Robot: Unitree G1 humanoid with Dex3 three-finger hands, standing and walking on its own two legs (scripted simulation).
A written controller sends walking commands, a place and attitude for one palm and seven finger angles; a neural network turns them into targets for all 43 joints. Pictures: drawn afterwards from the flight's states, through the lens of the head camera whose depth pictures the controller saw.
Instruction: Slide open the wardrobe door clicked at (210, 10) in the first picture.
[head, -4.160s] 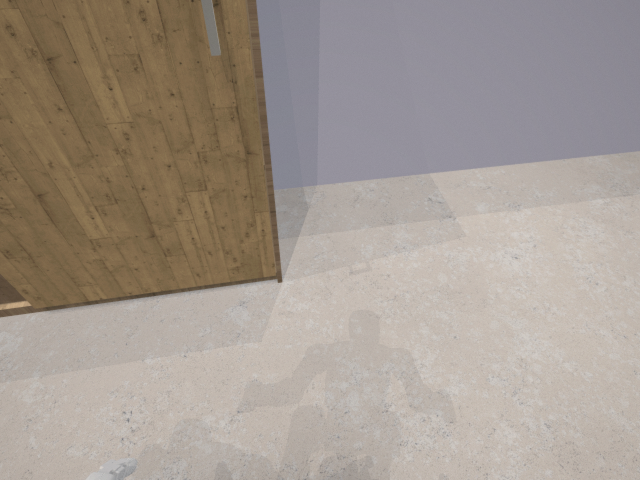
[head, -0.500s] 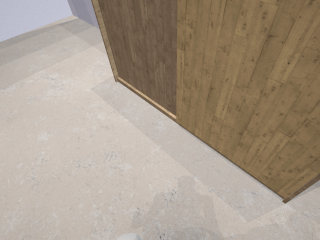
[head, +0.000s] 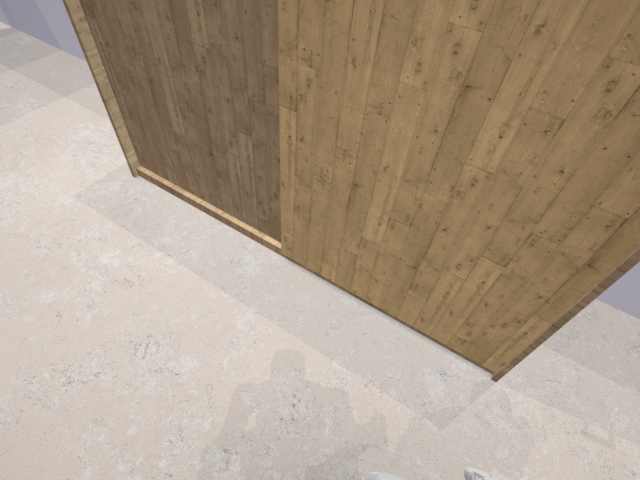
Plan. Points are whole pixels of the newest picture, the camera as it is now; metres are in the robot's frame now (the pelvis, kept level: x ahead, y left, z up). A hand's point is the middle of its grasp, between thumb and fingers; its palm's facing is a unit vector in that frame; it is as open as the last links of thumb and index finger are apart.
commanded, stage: turn to face it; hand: right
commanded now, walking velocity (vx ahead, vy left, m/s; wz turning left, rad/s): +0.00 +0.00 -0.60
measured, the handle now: out of the picture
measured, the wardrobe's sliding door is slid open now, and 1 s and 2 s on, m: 0.00 0.00 0.00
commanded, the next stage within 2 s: take the last steps up to it in 0.72 s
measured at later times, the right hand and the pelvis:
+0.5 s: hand out of the picture -0.04 -0.29 -0.19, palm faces +0.31 +0.92 -0.23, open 7.4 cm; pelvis -0.01 -0.07 +0.00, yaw -15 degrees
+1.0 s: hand out of the picture -0.03 -0.22 -0.16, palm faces +0.38 +0.89 -0.24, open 7.4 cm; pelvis -0.04 -0.02 +0.00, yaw -22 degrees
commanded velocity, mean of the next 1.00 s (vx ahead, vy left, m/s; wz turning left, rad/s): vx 0.06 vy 0.00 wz -0.32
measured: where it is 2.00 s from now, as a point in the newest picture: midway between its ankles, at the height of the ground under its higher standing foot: outside the picture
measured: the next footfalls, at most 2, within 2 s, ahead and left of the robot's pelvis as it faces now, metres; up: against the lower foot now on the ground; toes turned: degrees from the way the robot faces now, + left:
right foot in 0.32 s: +0.02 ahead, -0.15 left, +0.00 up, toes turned -20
left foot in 0.98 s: +0.01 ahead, +0.07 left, +0.00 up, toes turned -20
